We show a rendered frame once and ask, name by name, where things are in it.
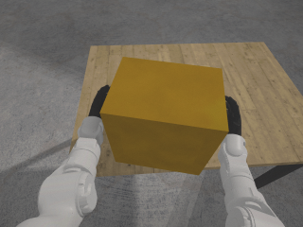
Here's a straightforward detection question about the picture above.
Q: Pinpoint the robot left forearm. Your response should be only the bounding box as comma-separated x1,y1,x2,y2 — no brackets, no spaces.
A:
37,116,104,214

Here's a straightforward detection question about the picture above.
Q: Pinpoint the robot right hand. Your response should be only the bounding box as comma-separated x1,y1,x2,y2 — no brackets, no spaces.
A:
224,96,241,136

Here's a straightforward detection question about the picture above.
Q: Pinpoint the carton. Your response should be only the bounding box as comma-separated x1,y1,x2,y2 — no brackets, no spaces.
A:
99,57,229,176

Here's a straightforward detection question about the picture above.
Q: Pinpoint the table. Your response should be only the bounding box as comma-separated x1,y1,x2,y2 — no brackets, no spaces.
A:
68,42,303,189

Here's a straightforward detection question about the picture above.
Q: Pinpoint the left robot upper arm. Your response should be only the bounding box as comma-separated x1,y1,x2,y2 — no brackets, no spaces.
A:
16,171,98,227

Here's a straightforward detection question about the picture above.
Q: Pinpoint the robot right forearm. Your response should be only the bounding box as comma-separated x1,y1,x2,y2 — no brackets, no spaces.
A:
218,133,277,218

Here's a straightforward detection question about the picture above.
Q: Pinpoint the robot left hand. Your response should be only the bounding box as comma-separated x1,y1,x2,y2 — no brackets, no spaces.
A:
88,84,110,118

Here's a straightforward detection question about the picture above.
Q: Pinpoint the right robot upper arm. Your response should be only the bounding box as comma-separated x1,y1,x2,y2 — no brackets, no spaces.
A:
225,205,285,227

